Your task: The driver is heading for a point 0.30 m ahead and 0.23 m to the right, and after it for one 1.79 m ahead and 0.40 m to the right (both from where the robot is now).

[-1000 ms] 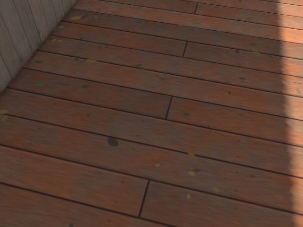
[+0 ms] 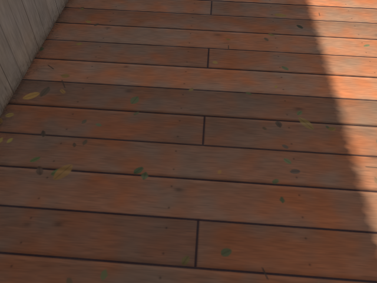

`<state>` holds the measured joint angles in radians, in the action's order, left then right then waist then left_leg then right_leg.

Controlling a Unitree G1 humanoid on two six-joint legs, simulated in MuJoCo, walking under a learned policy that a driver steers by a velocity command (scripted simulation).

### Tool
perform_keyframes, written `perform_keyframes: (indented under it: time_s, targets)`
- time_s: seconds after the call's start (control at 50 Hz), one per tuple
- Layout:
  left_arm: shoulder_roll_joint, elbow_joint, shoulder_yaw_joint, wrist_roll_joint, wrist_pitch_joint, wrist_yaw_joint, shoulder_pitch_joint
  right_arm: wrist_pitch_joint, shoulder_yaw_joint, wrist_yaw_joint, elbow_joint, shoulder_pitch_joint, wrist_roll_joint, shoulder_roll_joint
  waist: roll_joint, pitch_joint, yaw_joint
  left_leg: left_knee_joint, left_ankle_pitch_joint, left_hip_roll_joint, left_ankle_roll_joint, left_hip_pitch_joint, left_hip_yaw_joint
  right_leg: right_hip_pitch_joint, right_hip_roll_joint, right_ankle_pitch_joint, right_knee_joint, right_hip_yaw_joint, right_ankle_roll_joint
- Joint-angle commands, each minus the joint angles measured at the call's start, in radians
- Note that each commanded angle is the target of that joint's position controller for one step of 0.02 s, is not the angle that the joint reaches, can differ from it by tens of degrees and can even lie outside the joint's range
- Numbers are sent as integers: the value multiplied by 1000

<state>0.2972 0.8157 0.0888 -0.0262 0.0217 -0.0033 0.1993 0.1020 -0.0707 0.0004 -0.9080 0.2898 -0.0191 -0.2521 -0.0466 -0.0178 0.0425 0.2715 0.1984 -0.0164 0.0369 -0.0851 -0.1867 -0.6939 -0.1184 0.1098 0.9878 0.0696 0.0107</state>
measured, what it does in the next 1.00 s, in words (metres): walks ahead, turning right: right foot, then left foot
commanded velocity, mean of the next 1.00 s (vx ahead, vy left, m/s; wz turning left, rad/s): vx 0.50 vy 0.00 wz -0.40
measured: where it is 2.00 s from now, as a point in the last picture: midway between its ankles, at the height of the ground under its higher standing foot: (263, 150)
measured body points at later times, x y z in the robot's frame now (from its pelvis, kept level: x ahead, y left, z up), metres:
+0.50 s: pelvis +0.27 -0.08 +0.00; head +0.30 -0.11 +0.45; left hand +0.41 +0.17 -0.11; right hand +0.38 -0.39 -0.10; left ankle +0.42 +0.08 -0.67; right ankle +0.25 -0.14 -0.75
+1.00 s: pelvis +0.57 -0.11 +0.00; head +0.59 -0.11 +0.45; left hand +0.81 +0.08 -0.11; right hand +0.49 -0.37 -0.12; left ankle +0.59 -0.03 -0.75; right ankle +0.56 -0.29 -0.68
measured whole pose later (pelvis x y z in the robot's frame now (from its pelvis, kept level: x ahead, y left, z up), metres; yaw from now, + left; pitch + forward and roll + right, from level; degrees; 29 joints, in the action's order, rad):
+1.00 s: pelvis +0.57 -0.11 +0.00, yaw -23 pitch +2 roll +1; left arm 0.29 0.72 0.06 -0.01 0.06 -0.01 0.21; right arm 0.10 -0.05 0.02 -0.87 0.32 0.00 -0.25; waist -0.04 -0.02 0.05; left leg 0.31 0.17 -0.06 0.07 -0.17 -0.03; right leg -0.62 -0.09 0.24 0.98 0.05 0.01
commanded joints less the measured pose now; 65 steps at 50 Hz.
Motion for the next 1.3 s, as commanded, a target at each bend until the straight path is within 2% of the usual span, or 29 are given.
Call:
perform_keyframes:
  time_s: [0.02,0.1,0.16,0.2,0.24,0.26,0.28,0.3,0.32,0.34,0.38,0.46,0.56,0.66,0.72,0.74,0.76,0.78,0.8,0.82,0.84,0.88,0.94,1.08,1.18,1.22,1.26,1.28,1.3]
  targets:
    - [14,-64,-3,5,10,18,-27,12,-31,-15,68,-81,3,-152,98,-36,-23,-158,-228,267,125,-31,74,12,-19,-142,-145,-11,-1]
    - [3,-124,-15,7,12,44,-159,-11,-43,-21,44,-15,19,-184,77,-81,28,-136,-261,304,119,85,18,-15,-4,-130,-284,-76,22]
    - [22,-162,-9,6,9,59,-185,-34,-53,-21,36,-6,36,-209,95,-78,13,-49,-453,328,96,178,-17,11,30,-15,-334,-124,60]
    - [61,-162,12,5,3,60,-109,-48,-62,-25,45,-30,46,-239,134,-7,-46,110,-797,323,74,200,-43,155,101,89,-332,-185,100]
    - [163,-90,71,-2,-2,43,179,-57,-54,-26,54,-53,50,-228,98,144,-203,519,-794,256,16,43,-81,582,182,29,-432,-182,170]
    - [272,-67,99,-5,-10,20,261,-45,-24,-24,88,-22,7,-127,-113,207,-179,871,-170,161,-41,-305,-79,871,-29,37,-463,181,260]
    - [306,-109,90,2,11,29,213,-4,4,-12,134,10,11,-65,-209,355,-102,1122,417,-30,-73,-603,156,1074,-214,220,-646,749,442]
    - [210,-113,61,7,26,39,216,28,-15,2,154,-117,53,-153,-68,314,-166,1154,359,23,-48,-719,278,1062,-208,227,-717,702,386]
    - [170,-108,49,8,38,39,182,46,-14,7,170,-159,69,-157,-47,194,-147,1096,271,65,-21,-751,264,947,-176,167,-711,552,347]
    - [140,-118,40,6,43,38,110,52,-14,-2,154,-153,47,-148,38,125,-97,1004,196,110,-17,-693,267,797,-128,75,-707,436,308]
    - [92,-149,21,20,45,28,25,30,-29,-5,139,-123,21,-169,11,79,-35,888,120,149,-31,-559,273,608,-73,-73,-739,320,281]
    - [139,-145,32,12,50,2,65,-2,-19,-8,168,-181,3,-121,21,42,-34,682,-7,125,-92,-544,241,498,-30,-203,-775,222,281]
    - [131,-122,29,10,42,-13,129,7,4,12,208,-333,17,-81,-36,10,-106,331,-316,62,-100,-451,217,458,22,-68,-769,149,211]
    - [125,-77,26,9,36,-13,196,26,-3,35,235,-378,24,-126,-52,-15,-124,227,-249,56,-45,-470,234,616,-62,-73,-681,233,197]
    - [129,-77,26,12,24,-16,169,37,-22,33,204,-245,21,-165,-80,28,-45,174,-154,18,16,-312,186,670,-51,-338,-545,231,162]
    - [101,-87,14,17,24,-13,158,41,-38,30,174,-115,9,-201,-54,135,15,201,-192,62,60,-103,221,617,6,-395,-370,185,133]
    - [59,-105,-5,35,27,-16,200,40,-51,28,157,45,0,-262,85,294,51,239,-192,237,146,203,449,413,101,-149,-62,114,87]
    - [0,-101,-21,4,43,-12,332,27,-64,40,108,120,8,-295,406,366,1,78,80,402,279,442,909,71,230,451,228,71,24]
    - [97,-91,-7,-9,49,-11,264,25,-38,43,115,103,39,-199,265,270,38,20,302,387,245,403,943,-52,171,453,324,137,28]
    - [131,-118,2,-11,52,-8,141,18,-25,37,129,32,38,-157,169,136,46,7,279,354,204,270,787,-90,125,358,320,101,33]
    - [121,-133,-1,3,55,-9,78,10,-17,35,141,-25,22,-147,95,70,24,-12,168,315,187,139,680,-60,81,282,277,60,34]
    - [94,-139,2,17,56,-4,70,10,-3,31,142,-67,4,-116,117,32,-24,-53,-9,255,179,2,558,22,24,199,172,44,30]
    - [51,-139,-7,18,47,-3,77,17,-4,25,122,-47,19,-132,139,32,-39,-99,-152,235,198,-41,457,38,4,169,67,9,7]
    - [9,-193,-30,17,59,12,-141,-4,-13,7,78,42,36,-182,111,-10,28,-130,-267,184,158,-30,282,71,31,-168,-339,-52,-21]
    - [24,-238,-30,6,71,39,-257,-30,-15,3,37,116,42,-195,120,-47,51,-72,-302,251,146,100,302,62,63,-124,-458,-60,10]
    - [49,-235,-21,8,75,45,-225,-41,-21,-3,32,105,43,-213,136,-25,15,-7,-433,269,127,147,301,128,82,-53,-490,-70,39]
    - [113,-173,14,17,75,37,-12,-49,-18,-8,39,73,43,-212,130,110,-104,234,-691,210,88,103,240,447,127,-68,-530,-112,92]
    - [176,-135,34,28,72,26,174,-46,0,-10,65,63,24,-173,65,255,-178,503,-499,163,53,-86,206,758,-13,-121,-473,31,154]
    - [264,-114,52,31,65,25,242,-24,37,-2,84,187,18,-56,-192,392,-128,884,109,-15,-17,-501,176,1120,-254,52,-534,489,313]
Velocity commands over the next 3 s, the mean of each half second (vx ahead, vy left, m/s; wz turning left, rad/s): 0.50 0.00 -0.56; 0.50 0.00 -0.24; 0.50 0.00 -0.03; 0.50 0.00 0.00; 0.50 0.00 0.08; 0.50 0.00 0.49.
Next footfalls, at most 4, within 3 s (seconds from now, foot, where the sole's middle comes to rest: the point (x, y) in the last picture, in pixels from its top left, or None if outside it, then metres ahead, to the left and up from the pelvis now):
0.24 right None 0.29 -0.15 -0.78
0.74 left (198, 247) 0.63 -0.04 -0.78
1.28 right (278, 202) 0.81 -0.38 -0.78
1.80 left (239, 135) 1.17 -0.27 -0.78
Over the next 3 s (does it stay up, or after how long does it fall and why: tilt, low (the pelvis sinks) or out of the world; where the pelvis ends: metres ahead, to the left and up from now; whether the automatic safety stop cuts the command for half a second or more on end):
stays up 1.59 -0.52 -0.02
